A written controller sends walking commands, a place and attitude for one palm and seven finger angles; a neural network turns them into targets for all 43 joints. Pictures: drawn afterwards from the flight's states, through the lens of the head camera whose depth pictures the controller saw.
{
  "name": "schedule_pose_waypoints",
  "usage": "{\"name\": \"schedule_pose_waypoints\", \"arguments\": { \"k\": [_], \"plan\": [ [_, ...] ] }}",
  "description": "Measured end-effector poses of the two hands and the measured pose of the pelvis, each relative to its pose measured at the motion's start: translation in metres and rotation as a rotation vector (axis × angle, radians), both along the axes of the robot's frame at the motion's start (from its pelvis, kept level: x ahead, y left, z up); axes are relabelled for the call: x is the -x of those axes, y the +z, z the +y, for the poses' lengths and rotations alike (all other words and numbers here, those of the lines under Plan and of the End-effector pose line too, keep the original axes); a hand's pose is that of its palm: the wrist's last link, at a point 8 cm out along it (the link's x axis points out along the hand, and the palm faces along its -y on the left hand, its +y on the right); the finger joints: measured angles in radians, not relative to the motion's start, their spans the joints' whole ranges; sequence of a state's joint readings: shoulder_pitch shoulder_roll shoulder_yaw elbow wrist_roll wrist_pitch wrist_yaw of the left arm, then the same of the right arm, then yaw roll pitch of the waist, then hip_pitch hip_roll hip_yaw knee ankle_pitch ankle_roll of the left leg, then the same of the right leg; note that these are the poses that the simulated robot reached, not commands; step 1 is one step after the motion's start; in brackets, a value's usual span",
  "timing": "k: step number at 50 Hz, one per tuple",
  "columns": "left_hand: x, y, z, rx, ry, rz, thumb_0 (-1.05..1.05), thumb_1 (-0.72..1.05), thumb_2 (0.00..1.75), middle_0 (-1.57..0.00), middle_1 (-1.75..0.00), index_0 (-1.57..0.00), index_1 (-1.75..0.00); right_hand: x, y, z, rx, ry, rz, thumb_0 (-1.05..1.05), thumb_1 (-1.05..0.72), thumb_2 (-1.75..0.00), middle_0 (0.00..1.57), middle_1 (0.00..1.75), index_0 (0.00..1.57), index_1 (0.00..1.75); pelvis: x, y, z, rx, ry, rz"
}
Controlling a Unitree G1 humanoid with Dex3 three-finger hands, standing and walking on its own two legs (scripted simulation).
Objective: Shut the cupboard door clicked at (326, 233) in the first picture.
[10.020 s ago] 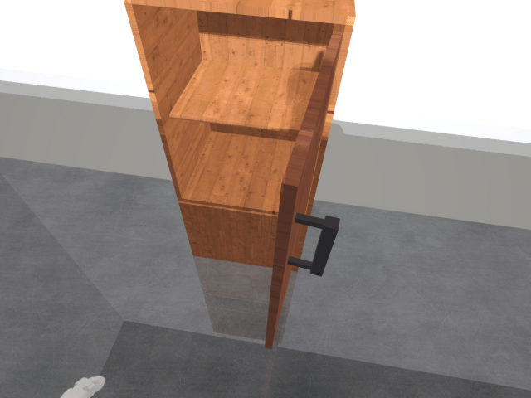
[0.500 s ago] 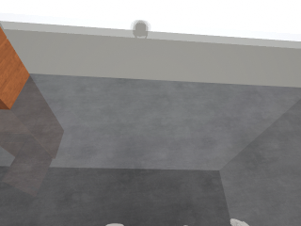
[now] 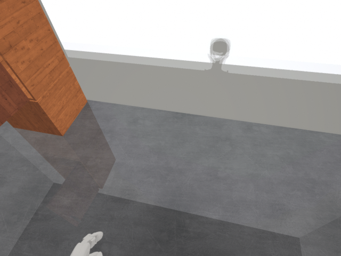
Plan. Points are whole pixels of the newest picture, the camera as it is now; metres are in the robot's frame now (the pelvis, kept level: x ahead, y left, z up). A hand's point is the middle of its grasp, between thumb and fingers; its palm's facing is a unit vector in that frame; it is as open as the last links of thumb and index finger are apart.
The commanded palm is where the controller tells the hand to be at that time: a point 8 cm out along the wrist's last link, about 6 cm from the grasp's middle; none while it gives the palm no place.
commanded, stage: walk to a spot facing it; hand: left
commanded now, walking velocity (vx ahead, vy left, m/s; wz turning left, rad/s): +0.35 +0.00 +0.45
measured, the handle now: out of the picture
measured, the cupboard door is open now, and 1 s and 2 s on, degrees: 83 83 83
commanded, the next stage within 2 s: turn to face it in 1.14 s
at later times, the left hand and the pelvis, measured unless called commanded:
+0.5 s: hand out of the picture +0.11 +0.23 -0.18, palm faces +0.31 -0.93 -0.18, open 7.4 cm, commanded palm none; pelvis +0.21 +0.07 +0.00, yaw +12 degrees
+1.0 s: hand (106, 138) +0.54 +0.28 -0.15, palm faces +0.22 -0.96 -0.20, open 7.4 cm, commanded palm none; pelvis +0.45 +0.07 -0.01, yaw +16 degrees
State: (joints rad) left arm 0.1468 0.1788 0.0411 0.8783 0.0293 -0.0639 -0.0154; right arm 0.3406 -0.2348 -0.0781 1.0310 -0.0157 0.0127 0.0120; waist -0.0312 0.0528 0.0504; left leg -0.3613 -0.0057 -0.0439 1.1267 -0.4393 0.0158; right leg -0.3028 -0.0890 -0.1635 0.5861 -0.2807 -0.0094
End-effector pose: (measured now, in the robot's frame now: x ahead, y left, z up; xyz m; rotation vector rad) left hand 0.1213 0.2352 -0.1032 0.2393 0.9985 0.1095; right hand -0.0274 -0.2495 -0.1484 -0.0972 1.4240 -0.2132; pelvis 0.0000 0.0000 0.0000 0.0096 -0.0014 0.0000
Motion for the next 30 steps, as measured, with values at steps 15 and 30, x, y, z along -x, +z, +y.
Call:
{"name": "schedule_pose_waypoints", "arguments": {
  "k": [15,30],
  "plan": [
    [0.110,-0.027,-0.013,0.108,0.377,0.493,0.00,0.91,0.90,-0.20,-0.30,-0.20,-0.30,-0.314,0.030,0.042,0.001,0.360,-0.278,0.01,-0.91,-0.90,0.19,0.30,0.19,0.30,-0.125,0.004,0.015,0.021,0.167,0.010],
    [-0.084,-0.035,0.080,0.115,0.387,0.303,0.01,0.91,0.90,-0.20,-0.29,-0.20,-0.30,-0.411,0.036,0.121,0.036,0.336,-0.293,-0.01,-0.94,-0.89,0.20,0.30,0.21,0.30,-0.253,0.009,0.086,0.018,0.232,-0.028]
  ]
}}
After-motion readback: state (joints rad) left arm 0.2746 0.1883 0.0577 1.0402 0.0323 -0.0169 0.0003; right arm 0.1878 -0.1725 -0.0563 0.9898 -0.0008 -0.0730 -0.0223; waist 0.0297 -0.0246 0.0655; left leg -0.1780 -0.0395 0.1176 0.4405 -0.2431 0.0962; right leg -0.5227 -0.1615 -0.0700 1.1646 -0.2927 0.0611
